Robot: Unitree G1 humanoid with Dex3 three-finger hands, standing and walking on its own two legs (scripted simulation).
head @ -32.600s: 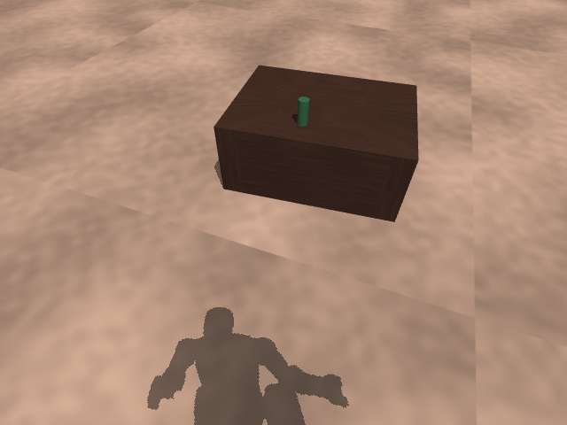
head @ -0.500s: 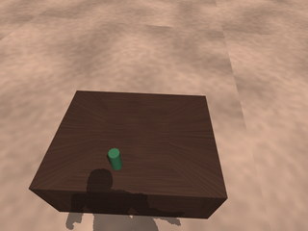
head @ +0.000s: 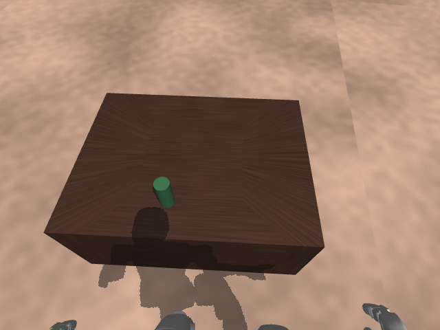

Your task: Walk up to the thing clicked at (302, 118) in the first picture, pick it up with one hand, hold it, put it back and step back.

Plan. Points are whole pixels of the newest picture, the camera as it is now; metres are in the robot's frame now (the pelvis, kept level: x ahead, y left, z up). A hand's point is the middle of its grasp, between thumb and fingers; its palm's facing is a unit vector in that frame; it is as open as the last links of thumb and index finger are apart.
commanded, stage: step back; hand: left
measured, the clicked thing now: (164, 192) +0.54 +0.18 -0.31
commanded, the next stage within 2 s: none
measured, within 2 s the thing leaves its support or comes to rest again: neither
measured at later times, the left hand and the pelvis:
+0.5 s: hand out of the picture +0.03 +0.31 -0.15, palm faces -0.02 -0.93 -0.35, open 7.4 cm; pelvis -0.08 +0.05 +0.01, yaw -1 degrees
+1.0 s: hand out of the picture -0.05 +0.31 -0.13, palm faces +0.01 -0.91 -0.41, open 7.4 cm; pelvis -0.19 +0.05 +0.00, yaw +1 degrees
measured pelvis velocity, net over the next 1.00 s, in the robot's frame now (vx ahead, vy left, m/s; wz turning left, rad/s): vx -0.19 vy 0.05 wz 0.02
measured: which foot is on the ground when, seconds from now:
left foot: up 0.00-0.22, down 0.24-0.66, up 0.68-1.00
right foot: down 0.00-0.26, up 0.28-0.60, down 0.62-1.00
